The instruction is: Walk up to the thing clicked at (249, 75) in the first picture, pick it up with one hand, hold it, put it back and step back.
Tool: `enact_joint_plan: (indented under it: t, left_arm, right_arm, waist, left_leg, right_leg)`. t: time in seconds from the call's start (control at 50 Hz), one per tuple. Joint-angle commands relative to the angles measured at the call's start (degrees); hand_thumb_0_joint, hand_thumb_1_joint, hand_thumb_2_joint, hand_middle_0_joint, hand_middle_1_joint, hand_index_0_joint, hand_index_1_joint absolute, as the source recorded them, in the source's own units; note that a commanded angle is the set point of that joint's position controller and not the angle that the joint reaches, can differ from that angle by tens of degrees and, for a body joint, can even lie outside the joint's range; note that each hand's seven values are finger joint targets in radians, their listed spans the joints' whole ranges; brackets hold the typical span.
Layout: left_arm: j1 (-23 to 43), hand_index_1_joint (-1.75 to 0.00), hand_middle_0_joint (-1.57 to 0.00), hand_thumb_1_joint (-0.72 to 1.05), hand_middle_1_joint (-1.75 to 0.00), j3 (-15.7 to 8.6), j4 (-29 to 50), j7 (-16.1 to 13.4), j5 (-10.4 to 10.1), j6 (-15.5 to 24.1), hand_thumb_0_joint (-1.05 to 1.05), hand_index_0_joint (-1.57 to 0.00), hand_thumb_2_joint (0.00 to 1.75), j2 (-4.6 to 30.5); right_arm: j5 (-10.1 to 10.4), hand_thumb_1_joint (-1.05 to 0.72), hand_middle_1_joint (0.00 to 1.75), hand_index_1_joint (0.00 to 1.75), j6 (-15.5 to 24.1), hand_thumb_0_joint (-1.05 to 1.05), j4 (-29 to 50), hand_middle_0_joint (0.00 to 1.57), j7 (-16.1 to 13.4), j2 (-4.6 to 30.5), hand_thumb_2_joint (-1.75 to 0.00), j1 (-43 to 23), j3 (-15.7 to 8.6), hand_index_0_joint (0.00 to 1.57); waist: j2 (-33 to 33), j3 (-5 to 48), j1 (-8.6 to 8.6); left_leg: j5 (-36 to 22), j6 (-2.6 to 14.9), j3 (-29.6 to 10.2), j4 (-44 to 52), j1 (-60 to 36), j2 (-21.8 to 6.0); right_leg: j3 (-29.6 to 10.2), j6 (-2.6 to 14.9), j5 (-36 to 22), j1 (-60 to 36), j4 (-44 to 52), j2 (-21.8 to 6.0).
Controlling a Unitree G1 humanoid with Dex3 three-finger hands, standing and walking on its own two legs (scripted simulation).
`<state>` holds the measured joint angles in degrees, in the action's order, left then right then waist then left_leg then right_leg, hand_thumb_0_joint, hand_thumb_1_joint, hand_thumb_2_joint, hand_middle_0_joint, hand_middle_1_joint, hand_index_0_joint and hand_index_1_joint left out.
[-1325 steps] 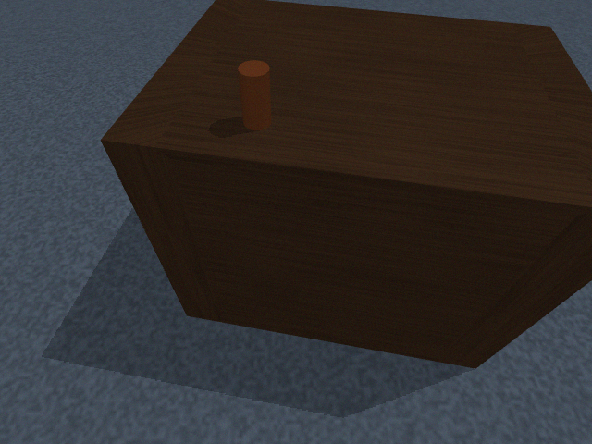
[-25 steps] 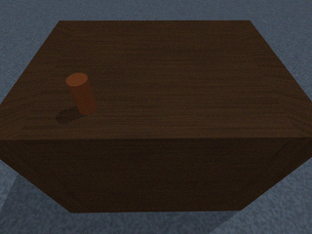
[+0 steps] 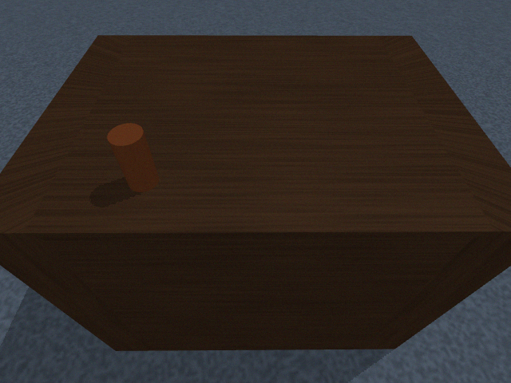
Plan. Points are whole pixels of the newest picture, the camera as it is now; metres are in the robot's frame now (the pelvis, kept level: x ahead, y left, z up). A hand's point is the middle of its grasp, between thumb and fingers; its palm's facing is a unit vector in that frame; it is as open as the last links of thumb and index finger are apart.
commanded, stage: home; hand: left
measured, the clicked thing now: (135, 159) +0.46 +0.22 +0.08
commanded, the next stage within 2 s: stand in 0.02 s
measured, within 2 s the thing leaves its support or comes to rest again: neither
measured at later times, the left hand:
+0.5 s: hand out of the picture +0.06 +0.25 -0.16, palm faces -0.02 -0.94 -0.35, open 11.0 cm
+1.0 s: hand out of the picture +0.08 +0.25 -0.15, palm faces -0.03 -0.94 -0.35, open 7.4 cm
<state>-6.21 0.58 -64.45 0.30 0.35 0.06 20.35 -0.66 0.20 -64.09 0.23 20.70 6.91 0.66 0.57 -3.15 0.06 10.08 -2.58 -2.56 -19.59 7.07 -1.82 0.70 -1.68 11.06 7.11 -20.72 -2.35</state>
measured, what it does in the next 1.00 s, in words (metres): stands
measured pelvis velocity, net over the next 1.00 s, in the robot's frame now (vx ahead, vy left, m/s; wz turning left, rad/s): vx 0.01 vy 0.00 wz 0.00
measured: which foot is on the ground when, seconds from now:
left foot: down 0.00-1.00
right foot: down 0.00-1.00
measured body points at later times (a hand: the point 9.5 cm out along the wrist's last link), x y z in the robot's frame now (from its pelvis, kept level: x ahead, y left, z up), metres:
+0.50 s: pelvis +0.00 +0.00 +0.00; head +0.00 -0.01 +0.45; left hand +0.06 +0.30 -0.13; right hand +0.06 -0.31 -0.14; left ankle +0.01 +0.15 -0.75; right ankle +0.00 -0.14 -0.75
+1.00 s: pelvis +0.01 +0.00 +0.00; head +0.02 +0.00 +0.45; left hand +0.08 +0.30 -0.13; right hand +0.08 -0.30 -0.13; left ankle +0.01 +0.15 -0.75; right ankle +0.00 -0.14 -0.75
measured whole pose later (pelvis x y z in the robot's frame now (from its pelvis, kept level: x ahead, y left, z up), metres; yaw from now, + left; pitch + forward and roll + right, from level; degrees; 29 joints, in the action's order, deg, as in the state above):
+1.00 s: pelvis +0.01 +0.00 +0.00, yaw +0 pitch -2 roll +0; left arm -6.5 0.4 -63.7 0.5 0.3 0.1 20.4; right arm -0.7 0.3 -63.8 0.4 20.3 7.0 0.6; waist 0.2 -3.2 0.0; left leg 10.2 -2.8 -2.8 -19.2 7.1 -2.1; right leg 1.0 -1.5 11.2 7.1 -20.3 -2.1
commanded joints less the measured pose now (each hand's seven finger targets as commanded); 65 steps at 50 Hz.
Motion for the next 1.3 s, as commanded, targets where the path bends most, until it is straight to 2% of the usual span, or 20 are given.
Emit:
enact_joint_plan:
  t: [0.0,0.04,0.1,0.14,0.16,0.24,0.32,0.38,0.4,0.46,0.48,0.5,0.58,0.64,0.76,0.9,1.0,1.08,1.22,1.28]
  left_arm:
    - [1.8,-0.05,-0.05,-0.57,-0.05,-2.5,2.9,-0.9,0.2,1.3,0.0,-0.05,0.04,12.8]
    - [1.5,-0.05,-0.05,-0.58,-0.05,-2.5,3.1,-0.9,0.3,1.3,0.0,-0.05,0.04,12.8]
    - [1.5,-0.05,-0.05,-0.57,-0.05,-2.5,3.0,-0.9,0.3,1.3,0.0,-0.05,0.04,12.9]
    - [1.4,-0.21,-0.2,-0.41,-0.21,-2.5,2.9,-0.8,0.2,1.4,0.0,-0.2,0.2,12.7]
    - [1.6,-0.29,-0.2,-0.33,-0.29,-2.5,3.2,-0.9,0.3,1.4,0.0,-0.2,0.28,13.0]
    - [1.1,-0.3,-0.2,-0.01,-0.3,-2.6,3.1,-0.8,0.2,1.4,0.0,-0.2,0.6,13.1]
    - [1.0,-0.3,-0.2,0.31,-0.3,-2.6,3.3,-0.8,0.3,1.6,0.0,-0.2,0.9,13.0]
    - [1.2,-0.3,-0.2,0.55,-0.3,-2.7,3.3,-0.8,0.2,1.5,0.0,-0.2,0.9,13.0]
    - [1.0,-0.3,-0.2,0.63,-0.3,-2.8,3.1,-0.8,0.2,1.5,0.0,-0.2,0.9,13.3]
    - [0.8,-0.3,-0.2,0.87,-0.3,-2.8,3.4,-0.7,0.2,1.4,0.0,-0.2,0.9,13.2]
    - [1.0,-0.3,-0.2,0.9,-0.3,-2.9,3.4,-0.7,0.2,1.4,0.0,-0.2,0.9,13.2]
    - [0.6,-0.3,-0.2,0.9,-0.3,-2.8,3.3,-0.6,0.3,1.4,0.0,-0.2,0.9,13.0]
    - [0.9,-0.3,-0.2,0.9,-0.3,-2.9,3.4,-0.6,0.2,1.4,0.0,-0.2,0.9,13.0]
    - [0.5,-0.3,-0.2,0.9,-0.3,-2.7,3.7,-0.6,0.2,1.4,0.0,-0.2,0.9,12.8]
    - [0.6,-0.3,-0.2,0.9,-0.3,-2.6,3.5,-0.7,0.2,1.5,0.0,-0.2,0.9,12.8]
    - [1.1,-0.3,-0.2,0.9,-0.3,-2.7,3.6,-0.8,0.2,1.5,0.0,-0.2,0.9,12.9]
    - [0.6,-0.3,-0.2,0.9,-0.3,-2.8,3.8,-0.8,0.2,1.5,0.0,-0.2,0.9,12.9]
    - [1.1,-0.3,-0.2,0.9,-0.3,-2.6,3.8,-0.8,0.2,1.4,0.0,-0.2,0.9,12.5]
    - [1.2,-0.3,-0.2,0.9,-0.3,-2.8,3.6,-0.8,0.1,1.4,0.0,-0.2,0.9,12.7]
    - [0.9,-0.3,-0.2,0.9,-0.3,-2.8,3.9,-0.8,0.3,1.6,0.0,-0.2,0.9,12.7]
  right_arm:
    - [0.0,-0.9,0.3,0.3,1.0,0.0,3.1,0.2,-0.6,11.9,-0.9,-1.5,-2.4,0.2]
    - [0.0,-0.9,0.3,0.3,1.0,0.0,3.3,0.2,-0.6,12.3,-0.9,-1.6,-2.6,0.2]
    - [0.1,-0.9,0.3,0.3,1.0,0.0,3.2,0.2,-0.6,12.0,-0.9,-1.5,-2.5,0.2]
    - [0.1,-0.9,0.3,0.3,1.0,0.0,3.2,0.2,-0.5,11.9,-0.9,-1.4,-2.5,0.2]
    - [0.1,-0.9,0.3,0.3,0.9,0.0,3.3,0.2,-0.5,11.9,-0.9,-1.5,-2.6,0.2]
    - [0.1,-0.9,0.3,0.3,1.0,0.0,3.2,0.2,-0.5,12.0,-0.9,-1.0,-2.6,0.2]
    - [0.1,-0.9,0.3,0.3,0.9,0.0,3.3,0.2,-0.4,11.9,-0.9,-0.9,-2.6,0.2]
    - [0.0,-0.9,0.3,0.3,0.8,0.0,3.4,0.2,-0.4,11.7,-0.9,-1.1,-2.6,0.2]
    - [0.0,-0.9,0.3,0.3,0.8,0.0,3.1,0.2,-0.4,11.8,-0.9,-0.6,-2.5,0.2]
    - [0.0,-0.9,0.3,0.3,0.9,0.0,3.3,0.2,-0.3,11.8,-0.9,-0.8,-2.6,0.2]
    - [0.0,-0.9,0.3,0.3,0.9,0.0,3.3,0.2,-0.4,11.7,-0.9,-0.6,-2.6,0.2]
    - [-0.1,-0.9,0.3,0.3,0.9,0.0,3.0,0.2,-0.4,12.0,-0.9,-0.2,-2.6,0.2]
    - [0.0,-0.9,0.3,0.3,1.0,0.0,3.2,0.2,-0.5,11.9,-0.9,-0.4,-2.6,0.2]
    - [0.0,-0.9,0.3,0.3,1.2,0.0,3.5,0.2,-0.5,12.1,-0.9,-0.9,-2.7,0.2]
    - [0.2,-0.9,0.3,0.3,1.1,0.0,3.3,0.2,-0.7,12.1,-0.9,-0.8,-2.6,0.2]
    - [0.1,-0.9,0.3,0.3,0.9,0.0,3.1,0.2,-0.6,11.8,-0.9,-0.7,-2.6,0.2]
    - [0.0,-0.9,0.3,0.3,1.1,0.0,3.5,0.2,-0.7,12.2,-0.9,-1.4,-2.7,0.2]
    - [0.1,-0.9,0.3,0.3,1.2,0.0,3.3,0.2,-0.7,11.7,-0.9,-1.2,-2.7,0.2]
    - [0.1,-0.9,0.3,0.3,0.9,0.0,3.2,0.2,-0.6,11.5,-0.9,-1.1,-2.8,0.2]
    - [0.1,-0.9,0.3,0.3,1.0,0.0,3.4,0.2,-0.5,12.0,-0.9,-1.3,-3.0,0.2]
  waist:
    - [-0.5,3.5,0.03]
    - [0.2,4.6,0.15]
    - [-0.2,3.2,-0.06]
    - [-0.5,3.3,0.04]
    - [-0.8,3.8,0.02]
    - [-0.3,2.7,-0.08]
    - [-1.3,3.7,-0.09]
    - [-0.7,3.0,-0.14]
    - [-0.5,2.2,-0.1]
    - [-0.2,2.6,0.03]
    - [-0.3,2.4,-0.05]
    - [0.2,2.2,-0.09]
    - [0.1,3.0,-0.05]
    - [0.5,4.7,0.19]
    - [-0.5,5.1,0.02]
    - [-0.6,3.9,-0.13]
    - [0.4,5.3,0.15]
    - [0.0,4.6,0.13]
    - [-0.8,3.1,-0.05]
    - [-0.3,4.8,0.02]
  left_leg:
    - [-5.9,2.73,-3.1,3.4,0.8,-5.0]
    - [-6.3,2.85,-3.0,3.0,0.3,-5.1]
    - [-4.3,2.85,-3.1,3.8,0.8,-4.9]
    - [-4.4,2.91,-3.1,3.6,0.6,-5.0]
    - [-5.0,2.9,-3.1,3.6,0.4,-5.0]
    - [-2.7,2.77,-3.1,4.1,1.0,-4.7]
    - [-4.3,3.02,-3.1,3.3,0.4,-4.9]
    - [-2.7,2.96,-2.8,3.2,1.1,-4.6]
    - [-0.9,2.89,-3.2,4.0,1.5,-4.5]
    - [-2.1,3.0,-3.3,3.8,1.2,-4.8]
    - [-1.9,2.94,-3.3,3.9,1.7,-4.7]
    - [-0.1,2.92,-3.1,3.9,1.7,-4.6]
    - [-2.3,3.01,-3.2,3.7,1.7,-4.7]
    - [-6.9,2.89,-3.3,3.1,-0.1,-5.3]
    - [-8.7,3.07,-3.1,2.5,-1.0,-5.4]
    - [-6.5,2.83,-3.0,3.0,-0.1,-5.2]
    - [-9.7,2.93,-2.9,2.6,-0.8,-5.4]
    - [-10.1,2.65,-3.0,3.0,-0.8,-5.5]
    - [-6.6,2.63,-3.1,3.9,0.5,-5.0]
    - [-7.9,2.89,-2.8,2.8,-0.9,-5.3]
  right_leg:
    - [-3.9,2.48,-4.9,-0.8,3.8,-4.8]
    - [-4.0,2.58,-5.4,-1.3,3.7,-5.0]
    - [-3.8,2.54,-3.8,-0.1,4.1,-4.7]
    - [-3.9,2.58,-3.1,-0.2,4.3,-4.8]
    - [-4.1,2.7,-3.8,-0.2,4.2,-5.0]
    - [-4.1,2.65,-2.1,0.4,4.4,-4.8]
    - [-4.4,2.5,-3.8,-0.3,4.8,-5.0]
    - [-4.4,2.63,-2.7,0.1,5.0,-5.0]
    - [-4.3,2.56,0.0,0.6,5.2,-4.8]
    - [-4.2,2.71,-0.8,0.4,4.8,-4.8]
    - [-4.3,2.7,0.1,0.4,4.9,-4.7]
    - [-4.4,2.69,0.9,0.7,5.0,-4.7]
    - [-4.3,2.73,-2.1,0.0,4.3,-4.9]
    - [-4.1,2.8,-5.0,-0.6,3.7,-5.0]
    - [-3.8,2.52,-7.9,-1.3,3.3,-5.1]
    - [-3.9,2.53,-5.3,-0.9,4.1,-5.1]
    - [-3.6,2.56,-9.1,-2.0,3.2,-5.2]
    - [-3.4,2.51,-8.2,-1.3,3.3,-5.0]
    - [-3.4,2.56,-4.8,-1.0,4.2,-4.8]
    - [-3.5,2.51,-6.8,-1.6,4.1,-5.1]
